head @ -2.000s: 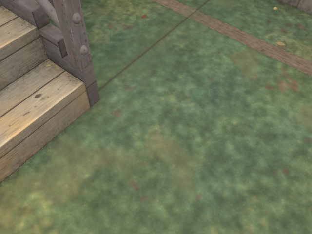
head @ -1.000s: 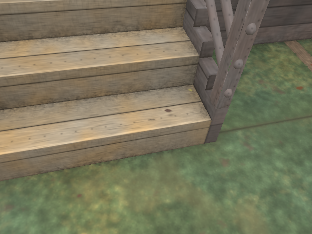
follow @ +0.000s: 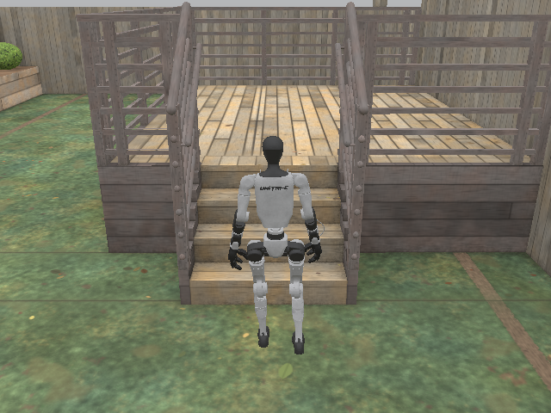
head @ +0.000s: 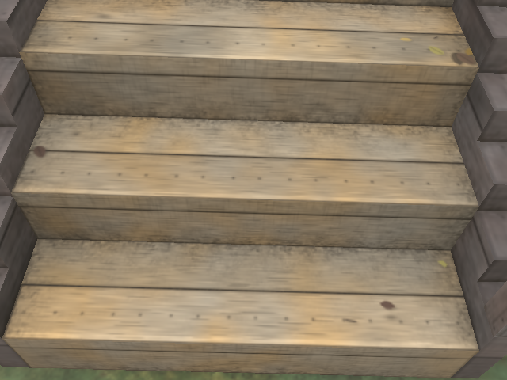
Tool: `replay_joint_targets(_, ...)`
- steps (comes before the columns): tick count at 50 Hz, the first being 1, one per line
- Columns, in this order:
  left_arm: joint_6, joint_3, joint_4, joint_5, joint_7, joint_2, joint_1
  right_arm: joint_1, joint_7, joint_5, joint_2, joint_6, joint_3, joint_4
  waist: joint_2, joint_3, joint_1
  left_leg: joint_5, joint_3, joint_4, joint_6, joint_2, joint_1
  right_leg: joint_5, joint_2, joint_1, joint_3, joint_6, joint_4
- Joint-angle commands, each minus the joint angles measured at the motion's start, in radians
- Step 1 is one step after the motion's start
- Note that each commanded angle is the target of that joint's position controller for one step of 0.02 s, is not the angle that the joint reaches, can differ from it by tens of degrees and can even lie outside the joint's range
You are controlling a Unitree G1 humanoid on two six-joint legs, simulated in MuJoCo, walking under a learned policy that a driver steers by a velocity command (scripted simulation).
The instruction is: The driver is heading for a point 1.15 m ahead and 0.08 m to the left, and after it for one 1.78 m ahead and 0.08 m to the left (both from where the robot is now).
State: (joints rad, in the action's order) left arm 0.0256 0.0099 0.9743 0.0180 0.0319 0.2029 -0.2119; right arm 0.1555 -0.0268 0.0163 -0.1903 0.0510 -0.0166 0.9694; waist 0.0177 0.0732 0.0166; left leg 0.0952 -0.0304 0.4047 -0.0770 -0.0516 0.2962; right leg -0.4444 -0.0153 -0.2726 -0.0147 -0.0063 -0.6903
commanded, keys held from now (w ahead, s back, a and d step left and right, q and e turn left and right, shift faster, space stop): no key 0.84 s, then w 0.16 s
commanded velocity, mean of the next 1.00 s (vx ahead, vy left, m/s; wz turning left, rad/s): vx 0.04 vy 0.00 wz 0.01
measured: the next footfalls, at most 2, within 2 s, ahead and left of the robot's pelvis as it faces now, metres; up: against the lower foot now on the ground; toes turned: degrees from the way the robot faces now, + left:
right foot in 0.08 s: +0.05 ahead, -0.14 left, +0.00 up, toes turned +0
right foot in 1.56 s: +0.33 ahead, -0.06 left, +0.00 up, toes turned -3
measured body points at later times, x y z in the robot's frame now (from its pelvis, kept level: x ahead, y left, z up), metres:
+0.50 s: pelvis +0.03 -0.03 +0.01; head +0.03 -0.03 +0.46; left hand +0.06 +0.19 -0.15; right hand +0.05 -0.27 -0.15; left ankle +0.08 +0.07 -0.74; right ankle +0.01 -0.14 -0.74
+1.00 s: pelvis +0.06 -0.04 +0.00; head +0.05 -0.04 +0.45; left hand +0.05 +0.19 -0.15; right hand +0.09 -0.28 -0.15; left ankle +0.07 +0.07 -0.73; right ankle +0.01 -0.14 -0.74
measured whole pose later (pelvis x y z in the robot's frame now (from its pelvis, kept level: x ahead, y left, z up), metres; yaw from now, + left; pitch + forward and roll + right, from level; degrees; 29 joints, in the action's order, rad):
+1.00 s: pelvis +0.06 -0.04 +0.00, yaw +0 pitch -1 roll +0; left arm -0.02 0.01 1.11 0.02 0.05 0.15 -0.31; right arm 0.21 -0.03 0.03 -0.19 0.01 0.02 1.17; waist -0.01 -0.02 0.00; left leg 0.27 0.01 0.47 -0.03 -0.02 0.23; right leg -0.28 0.03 -0.08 0.00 0.04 -0.37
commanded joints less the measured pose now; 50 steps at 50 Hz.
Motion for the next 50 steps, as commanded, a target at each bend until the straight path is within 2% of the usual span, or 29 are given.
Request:
replay_joint_targets(1, 0.011, 0.006, 0.043, 0.001, 0.009, 0.037, -0.146, -0.028, -0.006, -0.009, -0.144, -0.001, 0.032, -0.02, -0.122, -0.145, 0.035, 0.037, 0.22, -0.154, -0.082, 0.23, -0.018, 0.143, 0.004, 0.152, 0.022, -0.002, 0.151)
replay_joint_targets(2, 0.008, 0.003, 0.05, 0.006, 0.008, 0.034, -0.137, -0.036, -0.004, -0.015, -0.143, -0.007, 0.033, -0.014, -0.11, -0.125, 0.039, 0.208, 0.22, -0.17, -0.053, 0.211, 0.029, 0.223, 0.001, 0.192, 0.019, 0.005, 0.231)
replay_joint_targets(3, 0.003, -0.003, 0.041, 0.014, 0.006, 0.031, -0.114, -0.015, 0.003, -0.011, -0.134, -0.008, 0.034, 0.001, -0.087, -0.097, 0.028, 0.375, 0.236, -0.195, -0.007, 0.194, 0.075, 0.251, -0.037, 0.211, -0.028, 0.006, 0.282)
replay_joint_targets(4, -0.006, -0.003, 0.031, 0.02, 0.004, 0.055, -0.104, -0.004, 0.008, -0.011, -0.134, -0.012, 0.038, 0.012, -0.079, -0.064, 0.019, 0.405, 0.238, -0.199, 0.023, 0.175, 0.094, 0.197, -0.087, 0.192, -0.083, 0.013, 0.325)
replay_joint_targets(5, -0.015, 0.004, 0.03, 0.008, 0.001, 0.098, -0.076, 0.018, 0.009, -0.017, -0.127, -0.021, 0.044, 0.024, -0.017, -0.002, -0.012, 0.321, 0.194, -0.194, 0.036, 0.129, 0.046, 0.096, -0.097, 0.048, -0.111, 0.03, 0.343)
replay_joint_targets(6, -0.026, 0.002, 0.043, -0.003, -0.002, 0.087, -0.067, 0.021, 0.008, -0.01, -0.117, -0.026, 0.045, 0.038, 0.026, 0.013, -0.017, 0.214, 0.174, -0.148, 0.035, 0.122, -0.063, 0.067, -0.093, -0.047, -0.111, 0.03, 0.376)
replay_joint_targets(8, -0.049, -0.005, 0.055, -0.008, -0.002, 0.061, -0.059, 0.054, 0.004, -0.003, -0.108, -0.027, 0.048, 0.064, 0.057, -0.024, -0.037, 0.099, 0.164, -0.104, 0.024, 0.126, -0.158, 0.126, -0.089, -0.053, -0.1, 0.017, 0.399)
replay_joint_targets(11, -0.06, -0.008, 0.063, -0.008, 0.004, 0.052, -0.066, 0.06, 0.004, -0.002, -0.108, -0.019, 0.052, 0.098, 0.03, -0.04, -0.035, 0.052, 0.162, -0.102, 0.02, 0.128, -0.155, 0.19, -0.092, 0.005, -0.097, 0.022, 0.394)
replay_joint_targets(21, -0.06, -0.01, 0.092, -0.006, 0.012, 0.044, -0.1, 0.072, -0.002, -0.003, -0.093, -0.02, 0.05, 0.17, -0.006, -0.027, -0.026, -0.006, 0.151, -0.112, 0.034, 0.126, -0.161, 0.237, -0.095, 0.043, -0.091, 0.037, 0.399)
replay_joint_targets(22, -0.062, -0.012, 0.087, -0.004, 0.015, 0.036, -0.082, 0.035, -0.007, -0.012, -0.098, -0.02, 0.05, 0.159, -0.008, -0.037, -0.018, -0.021, 0.154, -0.116, 0.037, 0.125, -0.166, 0.244, -0.094, 0.05, -0.087, 0.033, 0.409)
replay_joint_targets(23, -0.064, -0.012, 0.09, -0.005, 0.017, 0.037, -0.083, 0.034, -0.009, -0.012, -0.097, -0.02, 0.05, 0.161, -0.002, -0.041, -0.021, -0.031, 0.154, -0.116, 0.038, 0.126, -0.176, 0.251, -0.093, 0.053, -0.086, 0.032, 0.412)
replay_joint_targets(28, -0.065, -0.013, 0.106, -0.007, 0.02, 0.026, -0.095, 0.056, -0.013, -0.009, -0.087, -0.023, 0.047, 0.186, -0.002, -0.036, -0.025, -0.052, 0.151, -0.116, 0.041, 0.131, -0.192, 0.272, -0.092, 0.061, -0.082, 0.033, 0.418)
replay_joint_targets(42, -0.068, -0.013, 0.126, -0.007, 0.021, 0.015, -0.099, 0.04, -0.018, -0.008, -0.081, -0.026, 0.046, 0.206, -0.001, -0.033, -0.027, -0.074, 0.148, -0.117, 0.046, 0.137, -0.203, 0.294, -0.089, 0.068, -0.083, 0.036, 0.429)
replay_joint_targets(44, -0.067, -0.011, 0.127, -0.002, 0.021, 0.019, -0.1, 0.031, -0.018, -0.007, -0.077, -0.029, 0.045, 0.202, 0.003, -0.048, -0.024, 0.022, 0.136, -0.116, 0.046, 0.119, -0.203, 0.164, -0.075, 0.066, -0.084, 0.04, 0.453)
replay_joint_targets(47, -0.056, 0.015, 0.123, 0.0, 0.019, 0.07, -0.116, 0.017, -0.015, 0.002, -0.082, -0.033, 0.052, 0.176, 0.064, -0.008, -0.012, 0.231, 0.066, -0.003, 0.038, 0.046, -0.093, -0.132, -0.089, 0.052, -0.149, 0.086, 0.502)
replay_joint_targets(49, -0.048, 0.031, 0.124, -0.003, 0.02, 0.092, -0.164, -0.018, -0.003, 0.018, -0.07, -0.028, 0.052, 0.143, 0.114, 0.062, 0.014, 0.297, 0.009, 0.12, 0.041, 0.012, 0.084, -0.291, -0.179, 0.095, -0.268, 0.151, 0.568)
replay_joint_targets(50, -0.05, 0.04, 0.128, -0.003, 0.021, 0.102, -0.178, -0.033, 0.005, 0.024, -0.055, -0.019, 0.047, 0.121, 0.129, 0.091, 0.018, 0.277, 0.004, 0.184, 0.04, 0.039, 0.129, -0.292, -0.235, 0.097, -0.316, 0.185, 0.59)
Keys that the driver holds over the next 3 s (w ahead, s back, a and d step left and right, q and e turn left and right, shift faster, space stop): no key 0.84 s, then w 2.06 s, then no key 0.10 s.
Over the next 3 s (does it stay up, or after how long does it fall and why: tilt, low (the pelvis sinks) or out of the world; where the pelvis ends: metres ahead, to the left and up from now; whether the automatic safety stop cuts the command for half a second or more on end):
stays up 0.95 0.07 0.40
